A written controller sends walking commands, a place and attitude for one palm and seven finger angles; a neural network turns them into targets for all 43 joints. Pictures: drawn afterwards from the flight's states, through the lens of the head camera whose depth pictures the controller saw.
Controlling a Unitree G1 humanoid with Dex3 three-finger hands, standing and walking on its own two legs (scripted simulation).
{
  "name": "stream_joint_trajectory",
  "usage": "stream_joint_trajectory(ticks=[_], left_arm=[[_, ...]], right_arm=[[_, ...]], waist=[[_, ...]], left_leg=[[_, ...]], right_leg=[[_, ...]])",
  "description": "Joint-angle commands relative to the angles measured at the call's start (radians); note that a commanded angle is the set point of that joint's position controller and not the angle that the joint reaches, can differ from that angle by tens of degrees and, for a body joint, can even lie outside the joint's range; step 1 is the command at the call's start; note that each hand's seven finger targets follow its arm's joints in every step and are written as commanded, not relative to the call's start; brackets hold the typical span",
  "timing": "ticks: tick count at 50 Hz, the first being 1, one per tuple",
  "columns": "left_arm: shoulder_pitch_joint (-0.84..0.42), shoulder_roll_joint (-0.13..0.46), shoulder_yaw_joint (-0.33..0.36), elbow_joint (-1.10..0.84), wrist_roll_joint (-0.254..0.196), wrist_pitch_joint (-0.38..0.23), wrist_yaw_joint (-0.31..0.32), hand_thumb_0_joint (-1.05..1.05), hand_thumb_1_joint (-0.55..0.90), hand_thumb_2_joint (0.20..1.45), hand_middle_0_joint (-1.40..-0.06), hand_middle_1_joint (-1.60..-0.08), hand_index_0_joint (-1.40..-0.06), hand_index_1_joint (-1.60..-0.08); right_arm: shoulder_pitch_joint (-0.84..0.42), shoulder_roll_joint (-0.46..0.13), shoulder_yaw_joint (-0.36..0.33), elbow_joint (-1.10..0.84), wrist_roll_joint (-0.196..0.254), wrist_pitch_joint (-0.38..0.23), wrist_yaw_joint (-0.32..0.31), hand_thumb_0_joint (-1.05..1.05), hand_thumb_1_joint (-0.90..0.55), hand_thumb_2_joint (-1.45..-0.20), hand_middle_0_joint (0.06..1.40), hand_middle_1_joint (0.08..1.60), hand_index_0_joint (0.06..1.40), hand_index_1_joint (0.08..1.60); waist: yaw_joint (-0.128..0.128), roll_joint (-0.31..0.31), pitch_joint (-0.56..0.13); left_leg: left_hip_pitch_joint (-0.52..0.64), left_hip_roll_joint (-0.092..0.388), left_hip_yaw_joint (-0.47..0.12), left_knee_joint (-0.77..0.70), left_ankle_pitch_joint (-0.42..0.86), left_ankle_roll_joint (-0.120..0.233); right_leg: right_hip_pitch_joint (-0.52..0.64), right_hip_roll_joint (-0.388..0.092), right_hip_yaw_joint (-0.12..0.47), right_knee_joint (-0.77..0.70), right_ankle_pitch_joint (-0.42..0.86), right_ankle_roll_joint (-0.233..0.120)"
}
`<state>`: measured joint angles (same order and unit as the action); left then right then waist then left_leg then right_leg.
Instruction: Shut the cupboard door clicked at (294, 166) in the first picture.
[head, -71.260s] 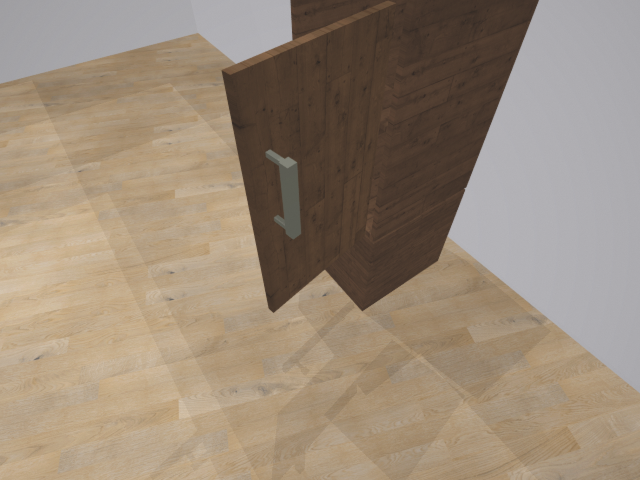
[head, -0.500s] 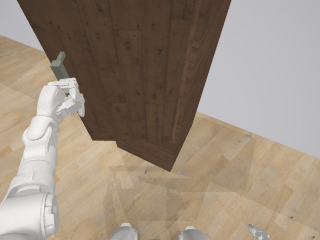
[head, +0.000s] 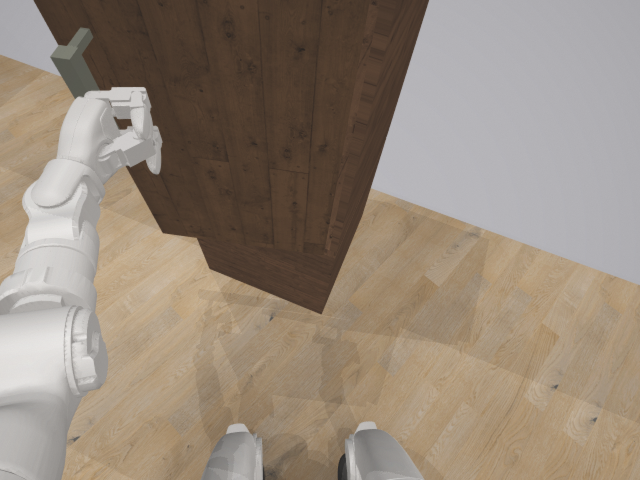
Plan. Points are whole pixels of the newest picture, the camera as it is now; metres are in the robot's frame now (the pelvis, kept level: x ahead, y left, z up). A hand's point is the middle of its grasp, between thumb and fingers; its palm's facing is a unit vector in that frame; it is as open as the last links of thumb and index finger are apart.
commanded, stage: push the door shut along its arc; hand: left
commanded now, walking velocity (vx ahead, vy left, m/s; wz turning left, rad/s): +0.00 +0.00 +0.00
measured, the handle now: (104, 103) +0.56 +0.24 +0.10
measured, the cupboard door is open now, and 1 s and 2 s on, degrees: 15 0 0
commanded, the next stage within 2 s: pull the fist back off the door in 1.10 s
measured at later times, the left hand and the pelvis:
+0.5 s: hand (175, 107) +0.55 +0.15 +0.11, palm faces -0.30 -0.95 -0.03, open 2.9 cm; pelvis +0.01 +0.00 -0.01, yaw -2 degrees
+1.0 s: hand (192, 89) +0.58 +0.13 +0.11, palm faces -0.37 -0.93 -0.03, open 3.0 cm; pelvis +0.00 +0.01 -0.03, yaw -2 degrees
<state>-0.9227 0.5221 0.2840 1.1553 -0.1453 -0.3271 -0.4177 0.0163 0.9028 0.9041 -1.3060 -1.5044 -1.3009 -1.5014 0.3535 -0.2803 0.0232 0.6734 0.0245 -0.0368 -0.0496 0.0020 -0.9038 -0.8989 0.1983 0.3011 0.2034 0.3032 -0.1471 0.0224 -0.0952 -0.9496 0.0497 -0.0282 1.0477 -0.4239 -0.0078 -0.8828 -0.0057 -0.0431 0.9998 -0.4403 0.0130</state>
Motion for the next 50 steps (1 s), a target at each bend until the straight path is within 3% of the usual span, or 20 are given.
stream_joint_trajectory(ticks=[1,2,8,10,11,12,16,18,20,22,23,27,29,32,34,37,40,43,45,50], left_arm=[[-0.582,0.206,0.030,-0.184,-0.007,-0.049,-0.012,0.000,0.900,0.900,-1.300,-1.500,-1.300,-1.500],[-0.591,0.201,0.030,-0.188,-0.006,-0.051,-0.009,0.000,0.900,0.900,-1.300,-1.500,-1.300,-1.500],[-0.579,0.323,0.122,-0.161,0.012,-0.040,-0.023,0.000,0.900,0.900,-1.300,-1.500,-1.300,-1.500],[-0.577,0.321,0.110,-0.136,0.019,-0.024,-0.033,0.000,0.900,0.900,-1.300,-1.500,-1.300,-1.500],[-0.566,0.364,0.138,-0.131,0.027,-0.021,-0.034,0.000,0.900,0.900,-1.300,-1.500,-1.300,-1.500],[-0.543,0.359,0.140,-0.119,0.025,-0.019,-0.036,0.000,0.900,0.900,-1.300,-1.500,-1.300,-1.500],[-0.626,0.379,0.123,-0.106,0.028,-0.001,-0.059,0.000,0.900,0.900,-1.300,-1.500,-1.300,-1.500],[-0.644,0.392,0.129,-0.111,0.026,-0.004,-0.074,0.000,0.900,0.900,-1.300,-1.500,-1.300,-1.500],[-0.686,0.378,0.104,-0.109,0.027,0.002,-0.088,0.000,0.900,0.900,-1.300,-1.500,-1.300,-1.500],[-0.722,0.313,0.050,-0.102,0.020,0.008,-0.100,0.000,0.900,0.900,-1.300,-1.500,-1.300,-1.500],[-0.751,0.355,0.081,-0.104,0.020,0.008,-0.102,0.000,0.900,0.900,-1.300,-1.500,-1.300,-1.500],[-0.827,0.319,0.032,-0.080,0.025,0.027,-0.110,0.000,0.900,0.900,-1.300,-1.500,-1.300,-1.500],[-0.839,0.344,0.044,-0.062,0.036,0.037,-0.108,0.000,0.900,0.900,-1.300,-1.500,-1.300,-1.500],[-0.896,0.285,0.003,-0.079,0.039,0.046,-0.104,0.000,0.900,0.900,-1.300,-1.500,-1.300,-1.500],[-0.902,0.317,0.016,-0.050,0.050,0.058,-0.102,0.000,0.900,0.900,-1.300,-1.500,-1.300,-1.500],[-0.947,0.275,-0.011,-0.040,0.057,0.070,-0.096,0.000,0.900,0.900,-1.300,-1.500,-1.300,-1.500],[-0.995,0.292,-0.015,-0.033,0.074,0.078,-0.090,0.000,0.900,0.900,-1.300,-1.500,-1.300,-1.500],[-1.023,0.256,-0.039,-0.043,0.084,0.078,-0.087,0.000,0.900,0.900,-1.300,-1.500,-1.300,-1.500],[-1.043,0.264,-0.037,-0.034,0.087,0.091,-0.087,0.000,0.900,0.900,-1.300,-1.500,-1.300,-1.500],[-1.095,0.201,-0.082,-0.042,0.082,0.108,-0.089,0.000,0.900,0.900,-1.300,-1.500,-1.300,-1.500]], right_arm=[[0.136,-0.179,-0.058,-0.066,-0.006,-0.024,-0.010,0.000,-0.900,-0.900,0.200,0.300,0.200,0.300],[0.145,-0.178,-0.059,-0.069,-0.009,-0.025,-0.009,0.000,-0.900,-0.900,0.200,0.300,0.200,0.300],[0.170,-0.183,-0.058,-0.087,-0.011,-0.013,-0.002,0.000,-0.900,-0.900,0.200,0.300,0.200,0.300],[0.172,-0.180,-0.054,-0.096,-0.010,-0.004,0.002,0.000,-0.900,-0.900,0.200,0.300,0.200,0.300],[0.179,-0.184,-0.054,-0.098,-0.011,0.002,0.002,0.000,-0.900,-0.900,0.200,0.300,0.200,0.300],[0.185,-0.182,-0.053,-0.106,-0.010,0.005,0.002,0.000,-0.900,-0.900,0.200,0.300,0.200,0.300],[0.187,-0.185,-0.049,-0.103,-0.007,0.013,-0.002,0.000,-0.900,-0.900,0.200,0.300,0.200,0.300],[0.192,-0.189,-0.053,-0.100,-0.004,0.010,-0.007,0.000,-0.900,-0.900,0.200,0.300,0.200,0.300],[0.199,-0.190,-0.052,-0.089,-0.007,0.008,-0.009,0.000,-0.900,-0.900,0.200,0.300,0.200,0.300],[0.204,-0.185,-0.050,-0.078,-0.009,0.001,-0.010,0.000,-0.900,-0.900,0.200,0.300,0.200,0.300],[0.206,-0.193,-0.052,-0.070,-0.009,-0.001,-0.014,0.000,-0.900,-0.900,0.200,0.300,0.200,0.300],[0.214,-0.191,-0.044,-0.053,-0.012,-0.016,-0.017,0.000,-0.900,-0.900,0.200,0.300,0.200,0.300],[0.217,-0.197,-0.042,-0.046,-0.015,-0.019,-0.019,0.000,-0.900,-0.900,0.200,0.300,0.200,0.300],[0.221,-0.193,-0.043,-0.038,-0.022,-0.030,-0.017,0.000,-0.900,-0.900,0.200,0.300,0.200,0.300],[0.222,-0.200,-0.040,-0.033,-0.024,-0.031,-0.018,0.000,-0.900,-0.900,0.200,0.300,0.200,0.300],[0.226,-0.198,-0.036,-0.031,-0.025,-0.040,-0.016,0.000,-0.900,-0.900,0.200,0.300,0.200,0.300],[0.230,-0.204,-0.034,-0.027,-0.027,-0.046,-0.018,0.000,-0.900,-0.900,0.200,0.300,0.200,0.300],[0.236,-0.203,-0.035,-0.021,-0.033,-0.051,-0.015,0.000,-0.900,-0.900,0.200,0.300,0.200,0.300],[0.242,-0.204,-0.034,-0.019,-0.035,-0.053,-0.015,0.000,-0.900,-0.900,0.200,0.300,0.200,0.300],[0.247,-0.206,-0.033,-0.001,-0.035,-0.065,-0.017,0.000,-0.900,-0.900,0.200,0.300,0.200,0.300]], waist=[[-0.062,0.142,-0.433],[-0.067,0.135,-0.448],[-0.053,0.124,-0.533],[-0.063,0.108,-0.505],[-0.051,0.102,-0.504],[-0.049,0.112,-0.510],[-0.087,0.074,-0.459],[-0.089,0.100,-0.503],[-0.104,0.121,-0.492],[-0.122,0.150,-0.485],[-0.124,0.153,-0.503],[-0.147,0.185,-0.496],[-0.147,0.203,-0.515],[-0.162,0.234,-0.529],[-0.166,0.222,-0.532],[-0.184,0.234,-0.513],[-0.199,0.251,-0.522],[-0.202,0.286,-0.565],[-0.213,0.272,-0.556],[-0.234,0.275,-0.533]], left_leg=[[0.425,-0.021,-0.054,-0.112,0.206,0.030],[0.434,-0.022,-0.054,-0.104,0.230,0.033],[0.402,-0.020,-0.033,-0.068,0.319,0.037],[0.354,-0.023,-0.023,-0.063,0.303,0.041],[0.338,-0.023,-0.021,-0.061,0.304,0.041],[0.350,-0.026,-0.019,-0.064,0.330,0.042],[0.272,-0.025,-0.008,-0.047,0.262,0.050],[0.296,-0.024,-0.007,-0.038,0.283,0.049],[0.318,-0.021,-0.017,-0.034,0.281,0.047],[0.355,-0.020,-0.025,-0.026,0.302,0.048],[0.361,-0.013,-0.026,-0.017,0.301,0.046],[0.366,-0.015,-0.037,-0.005,0.299,0.047],[0.387,-0.009,-0.048,0.005,0.315,0.043],[0.415,-0.009,-0.055,0.017,0.333,0.042],[0.401,-0.006,-0.058,0.025,0.324,0.040],[0.397,-0.007,-0.063,0.032,0.304,0.044],[0.391,-0.002,-0.066,0.043,0.287,0.042],[0.441,0.000,-0.084,0.056,0.333,0.036],[0.423,-0.001,-0.079,0.061,0.315,0.040],[0.426,0.003,-0.090,0.054,0.263,0.039]], right_leg=[[-0.001,0.043,0.006,-0.129,0.157,-0.043],[-0.005,0.045,0.004,-0.124,0.170,-0.043],[0.066,0.049,0.018,-0.103,0.270,-0.036],[0.084,0.051,0.023,-0.107,0.280,-0.030],[0.106,0.052,0.024,-0.105,0.288,-0.031],[0.109,0.055,0.022,-0.102,0.308,-0.035],[0.107,0.057,0.033,-0.116,0.282,-0.024],[0.098,0.057,0.037,-0.109,0.296,-0.026],[0.054,0.058,0.026,-0.107,0.274,-0.028],[0.005,0.060,0.019,-0.105,0.267,-0.033],[-0.012,0.060,0.019,-0.101,0.258,-0.029],[-0.061,0.062,0.009,-0.093,0.231,-0.036],[-0.092,0.061,0.001,-0.083,0.220,-0.039],[-0.136,0.064,-0.008,-0.071,0.217,-0.042],[-0.143,0.064,-0.011,-0.067,0.208,-0.041],[-0.193,0.067,-0.018,-0.059,0.183,-0.043],[-0.219,0.066,-0.022,-0.048,0.169,-0.042],[-0.265,0.068,-0.031,-0.024,0.178,-0.047],[-0.260,0.070,-0.032,-0.030,0.175,-0.045],[-0.311,0.071,-0.044,-0.025,0.142,-0.047]])
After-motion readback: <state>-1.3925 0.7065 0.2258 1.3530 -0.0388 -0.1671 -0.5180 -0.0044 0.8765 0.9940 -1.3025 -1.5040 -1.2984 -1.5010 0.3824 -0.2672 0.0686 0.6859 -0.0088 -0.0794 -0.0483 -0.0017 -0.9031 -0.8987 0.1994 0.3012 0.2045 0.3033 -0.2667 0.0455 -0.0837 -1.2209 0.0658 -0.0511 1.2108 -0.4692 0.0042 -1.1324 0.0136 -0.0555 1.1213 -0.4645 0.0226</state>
